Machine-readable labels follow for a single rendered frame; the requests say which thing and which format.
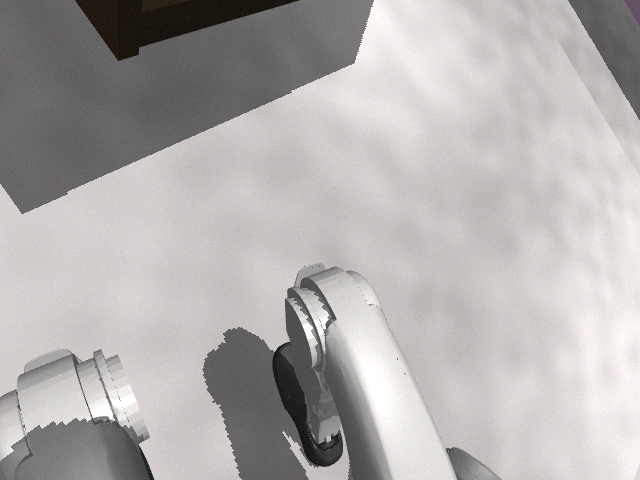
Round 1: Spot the right robot hand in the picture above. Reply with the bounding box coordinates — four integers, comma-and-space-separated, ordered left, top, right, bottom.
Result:
445, 447, 501, 480

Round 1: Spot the bookshelf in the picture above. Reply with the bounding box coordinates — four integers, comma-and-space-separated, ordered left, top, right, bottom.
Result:
75, 0, 299, 61

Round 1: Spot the left robot foot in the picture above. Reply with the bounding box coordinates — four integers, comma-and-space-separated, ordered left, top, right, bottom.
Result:
138, 445, 154, 480

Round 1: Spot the right robot foot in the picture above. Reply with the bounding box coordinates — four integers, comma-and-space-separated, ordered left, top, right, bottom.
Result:
272, 342, 343, 467

